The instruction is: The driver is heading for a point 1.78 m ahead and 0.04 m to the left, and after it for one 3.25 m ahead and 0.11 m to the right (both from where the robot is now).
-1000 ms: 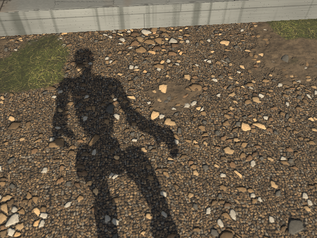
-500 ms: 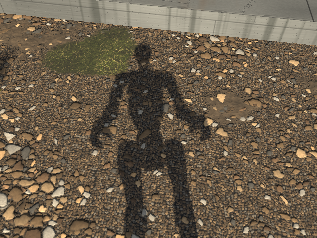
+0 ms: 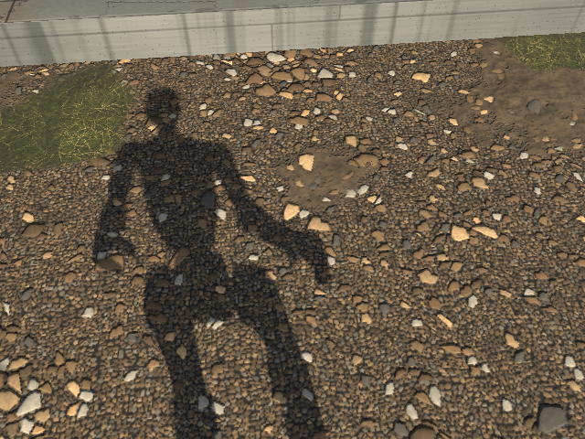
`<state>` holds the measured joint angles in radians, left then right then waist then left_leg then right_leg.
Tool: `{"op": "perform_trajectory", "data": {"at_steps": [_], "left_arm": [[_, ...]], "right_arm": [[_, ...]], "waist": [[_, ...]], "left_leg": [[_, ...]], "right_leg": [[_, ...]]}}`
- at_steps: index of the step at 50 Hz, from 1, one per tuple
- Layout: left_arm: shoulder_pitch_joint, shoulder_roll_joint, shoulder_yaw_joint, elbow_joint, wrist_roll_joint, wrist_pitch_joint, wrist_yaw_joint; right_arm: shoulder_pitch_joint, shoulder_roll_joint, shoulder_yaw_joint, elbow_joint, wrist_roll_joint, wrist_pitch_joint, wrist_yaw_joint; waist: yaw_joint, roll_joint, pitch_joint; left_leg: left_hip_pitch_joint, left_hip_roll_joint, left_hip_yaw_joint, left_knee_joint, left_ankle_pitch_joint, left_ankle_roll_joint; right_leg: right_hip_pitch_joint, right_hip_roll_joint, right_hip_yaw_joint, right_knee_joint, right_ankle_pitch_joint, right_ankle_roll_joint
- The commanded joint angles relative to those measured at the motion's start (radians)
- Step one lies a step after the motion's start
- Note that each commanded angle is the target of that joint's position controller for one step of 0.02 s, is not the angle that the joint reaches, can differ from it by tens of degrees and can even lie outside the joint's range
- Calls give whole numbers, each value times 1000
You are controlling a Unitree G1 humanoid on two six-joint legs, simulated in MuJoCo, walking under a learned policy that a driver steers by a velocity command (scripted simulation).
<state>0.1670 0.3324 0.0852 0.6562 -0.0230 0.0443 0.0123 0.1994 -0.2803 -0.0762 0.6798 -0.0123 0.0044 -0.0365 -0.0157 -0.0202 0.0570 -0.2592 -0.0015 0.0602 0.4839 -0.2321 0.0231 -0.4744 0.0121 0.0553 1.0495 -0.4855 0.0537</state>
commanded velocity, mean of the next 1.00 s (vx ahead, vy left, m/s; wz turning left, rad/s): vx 0.28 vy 0.00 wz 0.03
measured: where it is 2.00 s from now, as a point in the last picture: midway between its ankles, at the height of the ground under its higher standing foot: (275, 291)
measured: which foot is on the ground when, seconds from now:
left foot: down 0.00-0.16, up 0.18-0.74, down 0.76-1.00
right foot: up 0.00-0.14, down 0.16-0.78, up 0.80-1.00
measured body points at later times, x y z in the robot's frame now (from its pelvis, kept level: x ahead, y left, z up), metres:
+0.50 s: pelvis +0.04 -0.06 +0.02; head +0.04 -0.08 +0.46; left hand +0.19 +0.19 -0.07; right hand +0.13 -0.36 -0.09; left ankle +0.14 +0.09 -0.69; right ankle -0.01 -0.14 -0.74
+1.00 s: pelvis +0.27 +0.01 +0.01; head +0.31 +0.03 +0.46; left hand +0.42 +0.29 -0.08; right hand +0.37 -0.26 -0.09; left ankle +0.24 +0.08 -0.74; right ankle +0.38 -0.17 -0.66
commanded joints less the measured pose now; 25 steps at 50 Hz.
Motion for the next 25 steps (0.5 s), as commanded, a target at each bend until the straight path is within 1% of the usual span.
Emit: {"op": "perform_trajectory", "data": {"at_steps": [1, 2, 3, 4, 5, 6, 7, 8, 9, 10, 11, 12, 13, 14, 15, 16, 17, 20, 22, 25], "left_arm": [[-22, 33, -1, -88, -1, -2, -15], [-32, 30, -6, -101, -2, -4, -23], [-32, 41, -4, -108, -4, -4, -28], [-17, 55, 0, -110, -6, -4, -32], [12, 64, 6, -104, -5, -3, -35], [56, 67, 12, -90, -1, -1, -35], [93, 88, 24, -78, 7, 1, -26], [118, 167, 47, -88, 8, -1, -13], [106, 289, 65, -131, 28, -10, -7], [134, 238, 53, -132, 64, -34, -16], [116, 207, 42, -114, 55, -52, -16], [88, 172, 36, -105, 24, -59, -11], [66, 133, 21, -105, 6, -59, -5], [59, 115, 8, -105, 9, -61, 1], [65, 103, 1, -103, 18, -64, 6], [75, 90, -5, -96, 26, -70, 10], [92, 83, -7, -85, 31, -78, 11], [127, 108, -1, -56, 29, -97, 10], [144, 126, 5, -39, 29, -104, 6], [161, 139, 10, -13, 26, -111, -2]], "right_arm": [[-68, -166, -41, -76, 3, 0, -8], [-66, -173, -44, -74, 4, 7, -6], [-57, -183, -48, -69, 9, 12, -4], [-47, -192, -51, -64, 15, 16, -1], [-49, -197, -52, -61, 25, 18, 1], [-57, -193, -51, -58, 37, 18, 3], [-21, -164, -44, -41, 42, 14, 5], [19, -116, -33, -34, 16, 11, 11], [-46, -80, -15, -103, -29, 6, 10], [-142, -126, -28, -115, -11, 0, 0], [-129, -139, -34, -108, 11, 1, 1], [-100, -148, -41, -86, 13, -1, 2], [-95, -158, -46, -72, 10, -4, 3], [-90, -151, -45, -65, 9, -9, 10], [-83, -139, -41, -59, 12, -18, 19], [-70, -128, -37, -44, 17, -28, 27], [-72, -119, -32, -32, 19, -36, 32], [-122, -97, -17, -30, 23, -53, 42], [-132, -95, -11, -31, 30, -57, 49], [-140, -98, -6, -38, 38, -61, 57]], "waist": [[1, 138, -93], [-8, 158, -111], [-14, 173, -129], [-13, 180, -144], [3, 174, -154], [28, 161, -159], [36, 120, -153], [22, -76, -130], [20, -327, -106], [102, -188, -172], [66, -138, -152], [41, -94, -126], [37, -96, -104], [30, -119, -89], [26, -131, -86], [26, -131, -94], [35, -123, -93], [68, -117, -58], [83, -113, -37], [95, -92, 1]], "left_leg": [[110, 247, -160, -153, 347, 203], [114, 248, -132, -143, 370, 200], [127, 261, -123, -130, 393, 199], [140, 275, -119, -112, 399, 195], [140, 281, -108, -84, 383, 181], [115, 274, -82, -40, 335, 151], [51, 241, -37, 40, 229, 93], [-139, 158, 60, 254, -25, -7], [-432, 0, 49, 501, -449, -96], [-428, -5, -117, 678, -473, -93], [-451, 18, -143, 702, -367, -73], [-475, 43, -146, 661, -255, -60], [-492, 58, -143, 625, -172, -59], [-470, 53, -130, 615, -100, -62], [-455, 46, -117, 597, -44, -66], [-445, 46, -106, 557, 3, -68], [-436, 49, -97, 500, 40, -70], [-414, 58, -86, 336, 100, -70], [-407, 64, -87, 273, 109, -67], [-426, 74, -94, 223, 104, -53]], "right_leg": [[-24, -63, -41, -74, 33, 19], [21, -63, -58, -149, 36, 14], [54, -58, -74, -210, 46, 10], [82, -49, -91, -272, 70, 2], [126, -36, -112, -359, 130, -12], [196, -12, -140, -476, 223, -35], [287, 11, -122, -576, 297, -66], [416, -115, 96, -654, 547, -130], [446, -389, 505, -690, 806, -338], [396, -407, 528, -722, 727, -423], [390, -342, 451, -741, 476, -377], [389, -281, 410, -763, 190, -314], [384, -260, 397, -792, 21, -285], [358, -233, 381, -819, -35, -275], [353, -218, 368, -843, -45, -270], [375, -212, 338, -857, -17, -263], [396, -208, 308, -867, 25, -256], [420, -213, 242, -886, 105, -248], [421, -238, 231, -904, 104, -258], [430, -272, 213, -928, 100, -271]]}}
